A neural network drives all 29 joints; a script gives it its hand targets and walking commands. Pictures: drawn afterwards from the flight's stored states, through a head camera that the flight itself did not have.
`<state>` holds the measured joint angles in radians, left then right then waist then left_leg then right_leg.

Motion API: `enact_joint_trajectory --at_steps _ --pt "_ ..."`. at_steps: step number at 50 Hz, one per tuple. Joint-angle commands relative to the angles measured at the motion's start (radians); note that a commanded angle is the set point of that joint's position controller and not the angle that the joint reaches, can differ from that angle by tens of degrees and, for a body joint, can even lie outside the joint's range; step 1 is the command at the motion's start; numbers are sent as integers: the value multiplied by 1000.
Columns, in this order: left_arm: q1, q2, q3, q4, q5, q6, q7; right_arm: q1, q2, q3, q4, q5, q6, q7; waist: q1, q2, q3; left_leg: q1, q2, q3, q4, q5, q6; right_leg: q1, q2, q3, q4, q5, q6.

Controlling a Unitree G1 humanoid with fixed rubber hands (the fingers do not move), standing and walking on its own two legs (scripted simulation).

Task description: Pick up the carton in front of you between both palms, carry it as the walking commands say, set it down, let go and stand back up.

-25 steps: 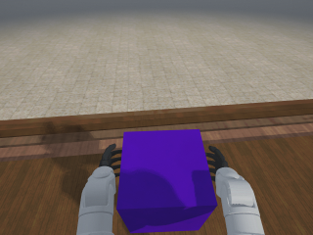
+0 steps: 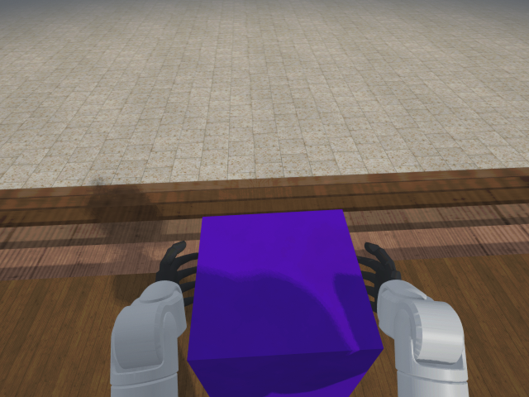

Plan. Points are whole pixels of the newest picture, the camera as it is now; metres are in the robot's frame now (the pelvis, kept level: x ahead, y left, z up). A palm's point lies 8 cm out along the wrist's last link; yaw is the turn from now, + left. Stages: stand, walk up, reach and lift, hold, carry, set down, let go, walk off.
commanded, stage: carry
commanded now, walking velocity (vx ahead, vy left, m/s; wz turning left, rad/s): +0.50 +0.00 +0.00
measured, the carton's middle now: (277, 313) +0.27 +0.00 +0.00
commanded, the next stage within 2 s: none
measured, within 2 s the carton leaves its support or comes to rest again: neither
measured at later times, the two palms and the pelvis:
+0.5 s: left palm (183, 147) +0.60 +0.19 +0.09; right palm (326, 151) +0.58 -0.11 +0.09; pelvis +0.30 +0.05 +0.00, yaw -1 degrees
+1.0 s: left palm (212, 76) +0.97 +0.17 +0.08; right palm (312, 78) +0.97 -0.13 +0.07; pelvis +0.60 +0.01 -0.02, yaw +0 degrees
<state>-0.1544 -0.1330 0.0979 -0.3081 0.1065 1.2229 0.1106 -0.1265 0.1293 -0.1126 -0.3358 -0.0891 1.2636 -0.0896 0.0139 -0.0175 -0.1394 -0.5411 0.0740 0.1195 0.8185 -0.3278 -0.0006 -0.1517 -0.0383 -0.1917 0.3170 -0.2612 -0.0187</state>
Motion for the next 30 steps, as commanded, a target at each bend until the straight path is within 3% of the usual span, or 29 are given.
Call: enact_joint_trajectory --at_steps 1,4,5,7,8,9,10,12,13,15,17,22,27,29,30 --pt "-519 -887 -703 -90 -447 11 -261 -592 857 709 -102 410 -33 238 7 -113 -141 -62 -6 42 -168 110 -8 190 -233 166 -135 164 -107" --pt "-508 -873 -699 -71 -442 22 -267 -574 847 694 -93 389 -23 230 6 -140 -125 82 -32 99 -290 222 2 142 -215 94 -83 242 -74" --pt "-509 -870 -697 -67 -440 24 -267 -569 847 691 -88 386 -21 230 0 -132 -128 170 -45 127 -325 248 8 111 -207 65 -30 270 -60" --pt "-505 -863 -695 -67 -433 30 -269 -549 841 678 -67 378 -20 232 -19 -62 -203 479 -80 174 -352 170 27 -13 -148 -29 237 367 -14" --pt "-507 -849 -691 -64 -430 34 -272 -531 833 667 -57 369 -19 232 -42 46 -270 657 77 -46 -408 51 51 -152 -117 -35 467 192 26" --pt "-530 -859 -702 -73 -441 43 -273 -527 822 659 -27 350 -25 234 -42 307 -325 830 350 -537 -566 -120 185 -424 15 -16 754 -107 74" --pt "-532 -868 -704 -58 -439 41 -278 -523 845 660 -26 350 -30 234 -37 287 -297 830 389 -646 -617 -41 230 -558 3 112 895 -217 46" --pt "-546 -925 -710 -64 -449 20 -288 -553 916 681 -70 367 -47 236 -37 130 -280 765 341 -469 -556 197 207 -602 -79 173 961 -162 5" --pt "-544 -946 -716 -74 -448 8 -289 -576 944 696 -96 375 -58 239 -34 56 -268 709 317 -379 -560 250 177 -584 -106 183 911 -101 -1" --pt "-536 -976 -734 -104 -438 -16 -284 -606 977 720 -140 393 -78 244 -29 78 -271 655 269 -244 -577 298 140 -526 -102 158 805 -44 2" --pt "-525 -991 -744 -123 -431 -36 -273 -624 971 742 -181 417 -87 249 -28 111 -268 665 236 -171 -576 343 143 -536 -79 122 735 -15 6" --pt "-551 -900 -749 -145 -405 -43 -239 -649 863 762 -196 441 -87 253 -36 145 -206 705 184 -58 -552 473 159 -597 -54 58 511 104 8" --pt "-648 -782 -716 -18 -386 -20 -229 -722 735 722 -49 409 -72 236 -77 171 -117 648 148 0 -503 578 143 -476 11 -6 297 230 -53" --pt "-691 -760 -681 52 -381 -14 -229 -790 730 712 8 411 -69 231 -54 179 -114 633 155 23 -429 706 124 -365 33 -20 265 209 -81" --pt "-699 -755 -659 94 -381 -14 -229 -829 734 709 33 418 -67 228 -15 169 -151 610 139 61 -308 769 98 -234 64 -40 232 196 -83"
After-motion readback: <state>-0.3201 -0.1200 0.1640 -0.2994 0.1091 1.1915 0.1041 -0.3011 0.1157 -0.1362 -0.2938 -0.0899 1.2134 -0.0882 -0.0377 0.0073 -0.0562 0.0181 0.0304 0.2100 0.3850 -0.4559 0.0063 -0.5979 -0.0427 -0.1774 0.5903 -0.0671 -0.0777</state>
